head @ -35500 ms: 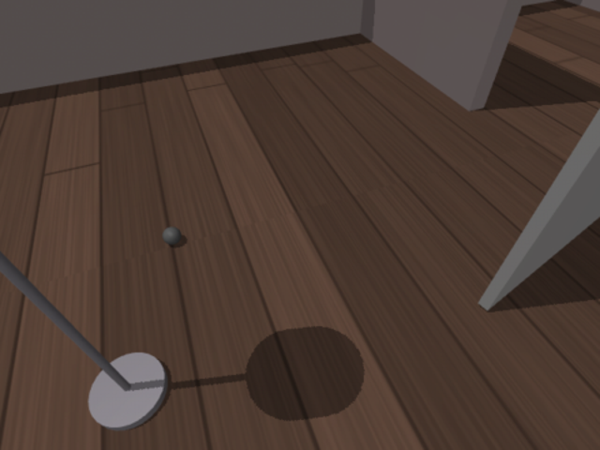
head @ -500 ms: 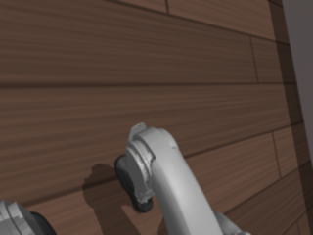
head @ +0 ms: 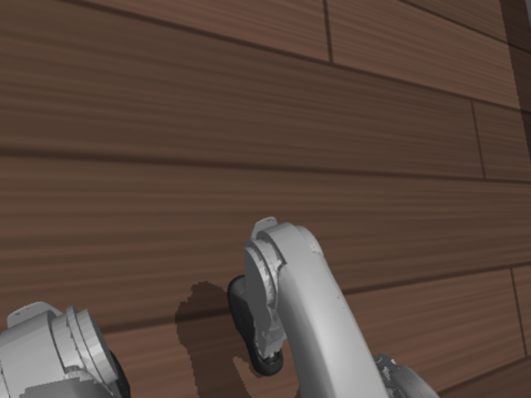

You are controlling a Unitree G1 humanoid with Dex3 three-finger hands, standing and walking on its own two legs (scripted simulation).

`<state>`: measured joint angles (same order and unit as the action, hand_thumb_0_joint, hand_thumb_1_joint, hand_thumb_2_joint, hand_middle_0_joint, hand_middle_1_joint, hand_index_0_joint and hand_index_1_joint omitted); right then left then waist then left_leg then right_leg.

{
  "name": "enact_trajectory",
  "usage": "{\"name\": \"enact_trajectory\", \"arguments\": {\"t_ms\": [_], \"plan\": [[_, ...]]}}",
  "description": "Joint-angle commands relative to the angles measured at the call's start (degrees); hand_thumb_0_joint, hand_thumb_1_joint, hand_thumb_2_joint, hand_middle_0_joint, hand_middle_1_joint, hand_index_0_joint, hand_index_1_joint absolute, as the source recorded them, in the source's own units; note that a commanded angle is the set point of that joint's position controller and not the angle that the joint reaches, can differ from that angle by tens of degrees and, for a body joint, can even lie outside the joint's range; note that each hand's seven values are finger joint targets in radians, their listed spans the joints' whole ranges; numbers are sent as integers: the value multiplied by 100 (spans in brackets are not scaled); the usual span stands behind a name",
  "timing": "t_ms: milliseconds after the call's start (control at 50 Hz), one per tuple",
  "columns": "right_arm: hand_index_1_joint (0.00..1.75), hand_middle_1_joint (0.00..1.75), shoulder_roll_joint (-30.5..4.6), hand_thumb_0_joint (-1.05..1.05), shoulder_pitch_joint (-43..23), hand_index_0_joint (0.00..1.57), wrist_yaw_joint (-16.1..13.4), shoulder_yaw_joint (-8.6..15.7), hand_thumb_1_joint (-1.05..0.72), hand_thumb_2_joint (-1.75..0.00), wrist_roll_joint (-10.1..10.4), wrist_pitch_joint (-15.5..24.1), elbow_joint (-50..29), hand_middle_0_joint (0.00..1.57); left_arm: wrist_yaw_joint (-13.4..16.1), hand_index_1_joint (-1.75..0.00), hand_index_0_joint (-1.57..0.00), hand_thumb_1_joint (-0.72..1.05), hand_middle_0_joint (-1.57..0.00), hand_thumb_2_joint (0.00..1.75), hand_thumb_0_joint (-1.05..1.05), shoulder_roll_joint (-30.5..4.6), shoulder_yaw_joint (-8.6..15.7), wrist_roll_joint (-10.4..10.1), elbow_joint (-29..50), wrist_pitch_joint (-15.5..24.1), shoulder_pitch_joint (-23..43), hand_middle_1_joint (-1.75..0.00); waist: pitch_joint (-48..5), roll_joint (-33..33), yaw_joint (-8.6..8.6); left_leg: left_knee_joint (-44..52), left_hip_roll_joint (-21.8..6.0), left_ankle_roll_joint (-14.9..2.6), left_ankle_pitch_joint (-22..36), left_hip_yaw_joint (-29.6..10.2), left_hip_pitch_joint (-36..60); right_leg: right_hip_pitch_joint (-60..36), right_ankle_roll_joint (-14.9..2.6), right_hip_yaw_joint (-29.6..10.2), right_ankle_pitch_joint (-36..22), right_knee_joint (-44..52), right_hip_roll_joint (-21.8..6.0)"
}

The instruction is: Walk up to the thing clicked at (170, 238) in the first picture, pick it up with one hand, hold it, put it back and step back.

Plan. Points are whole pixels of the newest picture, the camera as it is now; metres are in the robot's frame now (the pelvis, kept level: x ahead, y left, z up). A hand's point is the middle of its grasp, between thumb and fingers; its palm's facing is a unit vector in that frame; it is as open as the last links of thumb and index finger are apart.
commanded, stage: settle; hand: left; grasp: from above
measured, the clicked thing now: out of the picture +0.53 +0.34 -0.21
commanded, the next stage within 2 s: lift in 0.28 s
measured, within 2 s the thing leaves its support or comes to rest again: neither
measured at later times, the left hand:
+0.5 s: hand out of the picture +0.50 +0.34 -0.12, palm faces -0.43 -0.10 -0.90, open 10.2 cm
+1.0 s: hand out of the picture +0.42 +0.35 +0.00, palm faces -0.44 -0.13 -0.89, open 10.3 cm
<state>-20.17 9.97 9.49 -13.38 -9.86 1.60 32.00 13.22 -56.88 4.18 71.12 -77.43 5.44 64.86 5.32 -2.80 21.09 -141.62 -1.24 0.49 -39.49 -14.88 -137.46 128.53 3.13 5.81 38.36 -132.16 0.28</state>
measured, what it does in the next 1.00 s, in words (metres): rises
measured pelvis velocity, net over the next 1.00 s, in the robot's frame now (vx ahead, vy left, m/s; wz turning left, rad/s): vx -0.02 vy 0.00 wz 0.15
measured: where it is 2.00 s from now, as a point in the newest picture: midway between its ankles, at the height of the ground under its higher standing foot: (196, 379)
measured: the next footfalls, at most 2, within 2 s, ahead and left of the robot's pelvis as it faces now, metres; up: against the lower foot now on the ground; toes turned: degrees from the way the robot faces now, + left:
none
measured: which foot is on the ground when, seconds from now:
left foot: down 0.00-1.00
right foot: down 0.00-1.00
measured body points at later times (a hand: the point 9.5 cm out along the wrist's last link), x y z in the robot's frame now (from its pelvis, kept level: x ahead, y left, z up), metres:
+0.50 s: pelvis -0.01 -0.01 +0.01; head +0.24 +0.10 +0.36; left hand +0.52 +0.34 -0.07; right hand +0.05 -0.28 -0.07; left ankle +0.06 +0.13 -0.29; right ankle +0.11 -0.14 -0.29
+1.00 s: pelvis -0.02 +0.00 +0.09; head +0.19 +0.08 +0.48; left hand +0.44 +0.35 +0.05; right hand +0.11 -0.27 -0.02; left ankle +0.06 +0.13 -0.29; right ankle +0.11 -0.14 -0.29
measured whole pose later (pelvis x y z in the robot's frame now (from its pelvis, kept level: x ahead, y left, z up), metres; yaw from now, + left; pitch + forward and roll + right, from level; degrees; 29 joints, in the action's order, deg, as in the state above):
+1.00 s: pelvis -0.02 +0.00 +0.09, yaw +8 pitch +36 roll -8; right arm -16.7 10.3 2.2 -1.7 -2.0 -7.4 33.5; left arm -2.7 -41.4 0.4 60.7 -53.4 5.4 48.3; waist -7.5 3.3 10.4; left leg -121.9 -1.4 -0.8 -35.0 -6.1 -123.1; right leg 117.4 3.4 0.6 35.9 -117.6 -2.7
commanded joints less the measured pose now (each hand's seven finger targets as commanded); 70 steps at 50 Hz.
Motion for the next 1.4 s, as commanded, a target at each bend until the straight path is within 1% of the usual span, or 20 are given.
{"name": "enact_trajectory", "arguments": {"t_ms": [0,40,140,220,280,380,400,420,580,680,740,780,820,860,940,980,1160,1300,1360,1380], "plan": [[30,30,-1751,0,1274,20,-92,716,-90,-90,83,-210,66,20,-65,-74,-108,79,-103,71,0,-1117,51,-100,1131,-24,1925,-79,-3979,3061,284,1449,-77,-2,1637,698,3566,-1581,-579,734,-1595,1096,222],[30,30,-1701,0,1201,20,-134,732,-90,-90,101,-245,-124,20,-159,-74,-110,81,-105,72,0,-937,-68,-131,1578,27,2293,-79,-4111,3012,314,1446,-45,-4,1652,745,3597,-1659,-580,695,-1647,1143,191],[30,30,-1620,0,1202,20,-239,780,-90,-90,133,-343,-100,20,-257,-75,-111,82,-106,73,0,-1041,-7,-81,1129,27,2091,-80,-4106,2751,213,1523,7,-53,1359,874,3313,-1765,-554,621,-1441,1228,184],[30,30,-1573,0,1209,20,-312,810,-90,-90,153,-397,-155,20,-288,-76,-113,84,-108,76,0,-1134,38,-93,1387,39,2383,-81,-4461,2885,117,1584,26,-61,1435,960,3481,-1901,-549,556,-1495,1265,171],[30,30,-1531,0,1236,20,-349,790,-90,-90,154,-434,-152,20,-328,-78,-111,82,-107,79,0,-1026,-63,-89,1334,29,2490,-82,-4435,2737,230,1584,22,-82,1335,967,3370,-1930,-549,545,-1417,1306,194],[30,30,-1554,0,1324,20,-421,851,-88,-89,213,-505,-161,20,-425,-68,-103,71,-99,74,0,-954,-12,-154,1557,-43,2459,-73,-4608,2879,72,1734,65,-56,1480,987,3591,-1854,-585,534,-1465,1335,152],[30,30,-1563,0,1278,20,-442,884,-93,-91,235,-519,-183,20,-484,-75,-107,73,-101,66,0,-978,-13,-156,1453,-83,2323,-81,-4589,2934,-9,1769,72,-45,1472,990,3683,-1763,-613,510,-1416,1331,146],[30,30,-1526,0,1298,20,-454,897,-88,-89,238,-548,-203,20,-539,-69,-100,69,-96,71,0,-954,-13,-192,1572,-94,2351,-74,-4728,2950,-3,1819,59,-49,1404,1007,3701,-1831,-604,515,-1358,1363,154],[30,30,-1428,0,1353,20,-560,1131,-92,-91,403,-726,-176,20,-966,-80,-107,78,-101,73,0,-929,127,-526,2088,-199,1849,-87,-5098,2676,-318,2117,114,-120,1298,1163,3865,-2149,-615,316,-1237,1748,106],[30,30,-1314,0,1380,20,-615,1346,-91,-90,515,-820,-126,20,-1132,-79,-105,76,-98,72,0,-861,271,-676,3073,-54,1678,-86,-5712,2777,-540,2376,150,-132,1723,1213,4359,-2457,-609,198,-1566,1909,38],[30,30,-1193,0,1366,20,-638,1415,-92,-90,558,-857,-73,20,-1247,-80,-102,73,-95,71,0,-567,189,-778,3062,20,1315,-88,-5413,2491,-571,2589,142,-171,1479,1215,4392,-2433,-594,155,-1359,2125,28],[30,30,-1180,0,1302,20,-689,1503,-91,-90,609,-879,-53,20,-1218,-84,-101,73,-93,74,0,-653,323,-841,3277,43,1217,-91,-5516,2562,-752,2827,175,-151,1369,1208,4570,-2371,-626,93,-1250,2194,-20],[30,30,-1045,0,1228,20,-701,1553,-91,-90,661,-884,-78,20,-1239,-86,-99,71,-91,75,0,-274,110,-913,3468,54,1125,-94,-5678,2508,-765,3085,127,-192,1184,1193,4789,-2484,-578,61,-1188,2333,3],[30,30,-1036,0,1168,20,-740,1592,-91,-90,716,-885,-32,20,-1263,-86,-98,71,-90,73,0,-121,89,-983,3256,47,642,-94,-5172,2315,-817,3427,128,-182,857,1041,4712,-2410,-561,72,-997,2473,-28],[30,30,-898,0,1059,20,-807,1662,-91,-90,782,-857,-77,20,-1332,-89,-97,69,-89,77,0,101,-30,-1184,3956,57,708,-97,-5564,2218,-909,3862,60,-239,578,1026,5121,-3000,-477,3,-1005,2788,-4],[30,30,-872,0,933,20,-857,1691,-91,-90,827,-830,-60,20,-1305,-90,-96,69,-89,78,0,197,-45,-1296,3869,-12,362,-98,-5397,2028,-970,4127,24,-228,466,945,5320,-3102,-452,23,-959,2933,2],[30,30,-622,0,663,20,-1038,1767,-90,-90,947,-728,105,20,-1127,-88,-87,58,-79,71,0,622,-134,-1396,4391,-190,-458,-96,-5260,1715,-1235,5118,-4,-161,1084,972,6525,-4259,-407,-87,-1341,3924,-25],[30,30,-396,0,404,20,-1166,1733,-90,-90,1057,-634,147,20,-1029,-83,-88,56,-81,72,0,979,-264,-1550,4684,-410,-1470,-91,-4741,1232,-1400,5976,23,-162,943,1203,7142,-5522,-378,-270,-1138,5127,2],[30,30,-351,0,362,20,-1242,1739,-90,-90,1104,-549,143,20,-997,-83,-90,58,-84,74,0,911,-176,-1597,4903,-424,-1760,-90,-4631,1018,-1512,6362,34,-173,947,1251,7465,-6103,-363,-373,-1106,5616,4],[30,30,-315,0,358,20,-1272,1715,-90,-90,1120,-519,131,20,-980,-83,-89,58,-82,72,0,1086,-296,-1576,4835,-414,-1878,-90,-4436,1049,-1488,6558,33,-159,869,1233,7599,-6202,-366,-375,-1065,5738,17]]}}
